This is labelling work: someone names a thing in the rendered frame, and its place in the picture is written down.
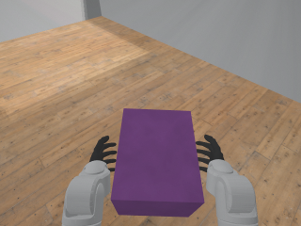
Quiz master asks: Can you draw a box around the robot left forearm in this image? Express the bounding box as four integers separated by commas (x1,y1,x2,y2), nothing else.
61,160,111,226

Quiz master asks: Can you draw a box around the carton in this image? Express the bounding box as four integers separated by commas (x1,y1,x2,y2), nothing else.
110,108,205,218

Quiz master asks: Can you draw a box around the robot right forearm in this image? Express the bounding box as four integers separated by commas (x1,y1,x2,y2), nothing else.
206,159,259,226

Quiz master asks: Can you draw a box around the robot right hand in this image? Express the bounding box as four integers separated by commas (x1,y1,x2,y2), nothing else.
196,135,225,172

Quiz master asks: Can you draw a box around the robot left hand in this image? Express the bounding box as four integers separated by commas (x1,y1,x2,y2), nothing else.
89,136,117,172

